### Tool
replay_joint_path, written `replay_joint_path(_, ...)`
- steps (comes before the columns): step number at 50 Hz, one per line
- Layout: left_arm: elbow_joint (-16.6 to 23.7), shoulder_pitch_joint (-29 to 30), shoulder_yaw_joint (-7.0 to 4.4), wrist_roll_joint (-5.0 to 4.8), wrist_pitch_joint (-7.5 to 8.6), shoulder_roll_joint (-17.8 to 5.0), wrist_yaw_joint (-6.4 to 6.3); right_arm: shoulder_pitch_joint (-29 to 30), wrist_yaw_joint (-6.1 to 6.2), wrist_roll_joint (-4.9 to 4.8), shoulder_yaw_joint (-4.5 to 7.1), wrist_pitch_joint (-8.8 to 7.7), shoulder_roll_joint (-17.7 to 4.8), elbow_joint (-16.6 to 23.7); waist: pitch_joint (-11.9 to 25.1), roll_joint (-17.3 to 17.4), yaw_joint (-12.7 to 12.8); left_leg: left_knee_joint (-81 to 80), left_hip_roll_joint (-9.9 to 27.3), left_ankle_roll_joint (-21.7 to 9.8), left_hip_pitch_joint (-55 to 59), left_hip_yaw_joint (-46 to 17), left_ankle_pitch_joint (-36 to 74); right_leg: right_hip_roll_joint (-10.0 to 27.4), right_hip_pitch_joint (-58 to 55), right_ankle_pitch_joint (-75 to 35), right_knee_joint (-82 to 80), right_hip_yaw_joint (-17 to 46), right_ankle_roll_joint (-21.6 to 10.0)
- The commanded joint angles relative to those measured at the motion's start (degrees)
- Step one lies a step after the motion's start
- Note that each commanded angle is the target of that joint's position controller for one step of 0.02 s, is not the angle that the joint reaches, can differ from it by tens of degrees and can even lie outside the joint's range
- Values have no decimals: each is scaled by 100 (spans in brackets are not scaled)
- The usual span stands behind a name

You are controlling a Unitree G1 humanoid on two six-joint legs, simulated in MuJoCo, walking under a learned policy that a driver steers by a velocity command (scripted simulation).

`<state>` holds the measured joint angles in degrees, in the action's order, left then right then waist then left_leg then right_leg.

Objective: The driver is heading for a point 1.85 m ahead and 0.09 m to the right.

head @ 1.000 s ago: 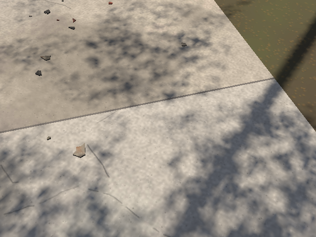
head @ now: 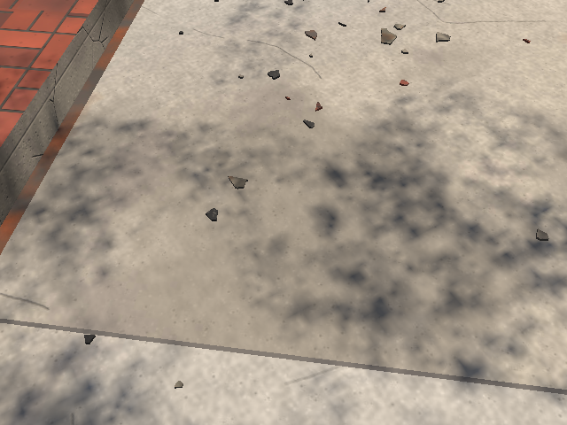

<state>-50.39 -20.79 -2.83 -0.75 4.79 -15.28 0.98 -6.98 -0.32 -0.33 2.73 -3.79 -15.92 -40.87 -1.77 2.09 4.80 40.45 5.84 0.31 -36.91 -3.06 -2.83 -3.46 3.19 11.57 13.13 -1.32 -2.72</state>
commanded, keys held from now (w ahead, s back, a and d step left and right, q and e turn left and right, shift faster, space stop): w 1.00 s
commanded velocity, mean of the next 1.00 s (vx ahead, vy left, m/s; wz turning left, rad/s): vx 0.50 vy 0.00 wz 0.02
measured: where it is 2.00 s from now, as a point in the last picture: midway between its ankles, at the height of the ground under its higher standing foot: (318, 196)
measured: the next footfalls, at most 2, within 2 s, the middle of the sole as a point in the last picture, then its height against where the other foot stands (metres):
left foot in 0.16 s outside the picture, level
right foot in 0.70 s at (361, 384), level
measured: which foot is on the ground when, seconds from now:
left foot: up 0.00-0.14, down 0.16-0.72, up 0.74-1.00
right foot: down 0.00-0.18, up 0.20-0.68, down 0.70-1.00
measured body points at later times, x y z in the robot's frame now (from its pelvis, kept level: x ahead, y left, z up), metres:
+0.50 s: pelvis +0.28 +0.06 +0.00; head +0.30 +0.07 +0.45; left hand +0.46 +0.32 -0.10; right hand +0.31 -0.22 -0.12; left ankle +0.24 +0.15 -0.75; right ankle +0.44 -0.12 -0.69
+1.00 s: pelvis +0.56 -0.01 +0.00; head +0.58 -0.01 +0.45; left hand +0.59 +0.27 -0.12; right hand +0.71 -0.28 -0.11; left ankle +0.70 +0.17 -0.68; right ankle +0.53 -0.09 -0.75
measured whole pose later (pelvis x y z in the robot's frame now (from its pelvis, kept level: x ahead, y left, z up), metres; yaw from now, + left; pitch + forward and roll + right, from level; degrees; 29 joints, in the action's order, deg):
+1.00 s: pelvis +0.56 -0.01 +0.00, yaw +0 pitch +1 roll -1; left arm -50.9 -19.1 -2.7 0.1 4.6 -15.2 1.1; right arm -8.3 0.1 -0.2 3.1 -3.7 -16.9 -47.4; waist -0.8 2.2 3.1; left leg 47.8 7.4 0.4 -38.1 -2.6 -4.3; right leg -3.7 5.6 9.6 13.8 -2.9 -3.6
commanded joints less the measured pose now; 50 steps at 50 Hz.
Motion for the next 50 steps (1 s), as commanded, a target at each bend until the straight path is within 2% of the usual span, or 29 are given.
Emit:
replay_joint_path(1, 258, 0, -214, -56, 38, -1020, -45, 644, -76, -48, 5, -116, -213, 492, -72, -598, 11, -679, -206, 17, 466, 229, 723, 1412, 290, -1471, -509, 685, -836)
replay_joint_path(5, 88, -191, -241, -80, -97, -1116, -82, 933, -182, -72, 50, -152, -388, 642, -144, -664, -86, -1137, -303, -224, 484, 191, 176, 1770, -440, -1895, -125, 790, -689)
replay_joint_path(6, 80, -146, -258, -78, -128, -1174, -97, 756, -189, -63, 90, -159, -485, 603, -32, -704, -231, -1215, -383, -309, 794, 254, -17, 1787, -546, -2424, 127, 756, -627)
replay_joint_path(7, 92, -38, -261, -86, -158, -1209, -115, 296, -177, -38, 168, -162, -625, 476, 245, -708, -535, -1374, -527, -437, 1500, 400, -52, 1672, -518, -3276, 679, 594, -522)
replay_joint_path(8, 120, -23, -212, -56, -178, -1103, -130, -541, -133, -15, 306, -153, -890, 213, 785, -608, -923, -1399, -552, -618, 2733, 433, 29, 1394, -178, -3612, 1675, 374, -365)
replay_joint_path(9, 295, -25, -83, 96, -162, -822, -148, -1599, -65, 57, 426, -125, -1315, 23, 1669, 31, -1296, -1147, 514, -1009, 4475, -743, 231, 1065, 985, -2110, 3447, 135, -154)
replay_joint_path(10, 353, -751, 115, 73, -48, -141, -102, -1786, -97, 22, 484, -87, -1658, -107, 2321, 1539, -888, -1742, 1649, -1869, 6097, -3322, -1067, 60, 3156, 1817, 5281, 160, 157)
replay_joint_path(11, 297, -367, -22, -46, 51, -766, -68, -1782, -104, -40, 335, -82, -1075, -69, 2063, 936, -1135, -2156, 1529, -1711, 5870, -3648, -1883, 323, 3803, 2203, 5868, 807, 91)
replay_joint_path(12, 495, 175, -101, -161, 120, -1011, -37, -1370, -95, -36, 259, -98, -906, -36, 1236, 684, -1074, -2304, 1342, -1506, 5161, -2859, -1693, 585, 4117, 1693, 5901, 706, 19)
replay_joint_path(13, 545, 457, -91, -133, 141, -954, -57, -981, -96, 4, 224, -107, -832, 11, 800, 274, -909, -2443, 1121, -1418, 4391, -2277, -1055, 832, 3948, 1171, 5672, 551, 38)
replay_joint_path(14, 558, 564, -113, -37, 129, -912, -66, -713, -114, 49, 189, -118, -696, 28, 494, 144, -752, -2617, 942, -1403, 3781, -1872, -508, 976, 3765, 852, 5374, 521, 88)
replay_joint_path(15, 532, 447, -122, -14, 78, -841, -58, -569, -119, 101, 156, -146, -595, 29, 452, 276, -556, -2768, 811, -1378, 3378, -1598, -146, 1108, 3413, 635, 5212, 570, 120)
replay_joint_path(16, 491, 340, -107, -15, 16, -729, -55, -508, -128, 88, 153, -172, -552, 6, 438, 311, -456, -2929, 729, -1405, 3143, -1407, -11, 1139, 3211, 539, 5071, 558, 169)
replay_joint_path(19, 575, 580, -70, 43, -116, -556, -81, -577, -98, 34, 198, -248, -712, -165, 189, 188, -386, -3262, 682, -1510, 2751, -931, 343, 1194, 3335, 93, 4487, 475, 349)
replay_joint_path(25, 880, 1771, 19, 46, -36, -383, 3, -1064, 13, -17, 230, -186, -929, -516, -105, 51, -766, -3395, 394, -1228, 2820, -167, 406, 955, 3175, -1696, 2427, 239, 398)
replay_joint_path(30, 1169, 2424, 25, -9, 28, -483, 138, -1531, 45, -75, 258, -49, -1018, -866, -243, 84, -915, -2996, 787, -1131, 3759, -266, 594, 804, 3346, -1380, 1739, 265, 178)
replay_joint_path(32, 1174, 2299, -6, -2, 53, -587, 180, -1520, 73, -81, 284, 21, -1073, -935, -136, 171, -777, -2682, 897, -1022, 4085, -297, 1141, 714, 3098, -943, 1589, 203, 24)
replay_joint_path(33, 1110, 2019, -53, 5, 62, -686, 179, -1439, 85, -78, 296, 52, -1119, -937, 40, 251, -596, -2346, 854, -950, 4138, -241, 1911, 574, 2633, -759, 1523, 69, -71)
replay_joint_path(34, 916, 1370, -156, 21, 66, -849, 153, -1333, 96, -73, 280, 88, -1100, -929, 431, 226, -230, -1597, 636, -825, 4025, -44, 2757, 390, 1698, -807, 1384, -116, -213)
replay_joint_path(35, 654, 411, -291, 50, 56, -1156, 98, -1350, 114, -13, 198, 99, -921, -863, 1143, 52, 147, -373, 336, -647, 3352, 184, 2451, 670, 162, -1026, 1596, 147, -445)
replay_joint_path(36, 547, -280, -433, 135, 15, -1719, 59, -1966, 67, 32, 9, 1, -343, -725, 2086, -1074, 75, 1873, -441, -211, 1062, 522, 423, 2124, -2248, -409, 1559, 2452, -1291)
replay_joint_path(37, 462, -478, -355, 26, -31, -1405, 68, -1949, 36, 18, -17, -118, -327, -837, 2476, -1664, 159, 2975, -924, -126, 13, -97, -2955, 2585, -2728, 386, 647, 4202, -1613)
replay_joint_path(38, 509, -133, -239, -6, -35, -1119, 62, -1478, -14, -143, 134, -212, -876, -709, 1675, -1220, 177, 3449, -562, -226, -583, -399, -2847, 2440, -2133, 992, 444, 3709, -1354)
replay_joint_path(39, 601, 280, -197, 21, -37, -985, 45, -1030, -21, -213, 137, -253, -904, -576, 1016, -892, 48, 3310, -255, -292, -672, -201, -2347, 2241, -1299, 868, 305, 2985, -1178)
replay_joint_path(40, 625, 617, -155, 73, -23, -842, 59, -788, 5, -142, 140, -247, -844, -529, 510, -579, -113, 2926, -41, -279, -526, -76, -1909, 2015, -462, 437, 76, 2431, -1103)
replay_joint_path(42, 654, 933, -96, 147, 42, -621, 83, -971, 41, -51, 158, -127, -674, -614, 308, -742, -453, 2435, 202, -223, 154, -133, -1427, 1714, 419, -265, -257, 1828, -1014)
replay_joint_path(44, 580, 906, -119, 102, 105, -685, 85, -1045, 64, -25, 125, -20, -470, -652, 250, -712, -568, 2128, 247, -121, 278, -72, -1205, 1651, 713, -726, -489, 1452, -1095)
replay_joint_path(47, 422, 667, -177, 89, 115, -865, 12, -492, 75, 33, 113, -2, -436, -468, 59, -536, -479, 1212, 283, 33, -125, -46, -361, 1600, 626, -1208, -663, 1052, -1104)
replay_joint_path(50, 302, 461, -187, 49, 70, -925, -54, 76, 12, 21, 59, -65, -305, -337, -48, -531, -302, 60, 129, 49, 66, 112, 586, 1366, 594, -1345, -696, 575, -903)
Velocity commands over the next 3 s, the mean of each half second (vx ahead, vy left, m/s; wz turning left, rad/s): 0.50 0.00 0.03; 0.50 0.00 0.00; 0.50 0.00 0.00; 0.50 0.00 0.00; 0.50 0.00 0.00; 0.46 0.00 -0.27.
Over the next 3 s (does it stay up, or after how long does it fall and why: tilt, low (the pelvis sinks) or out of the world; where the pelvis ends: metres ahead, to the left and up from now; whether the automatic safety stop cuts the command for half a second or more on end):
stays up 1.69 -0.03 -0.01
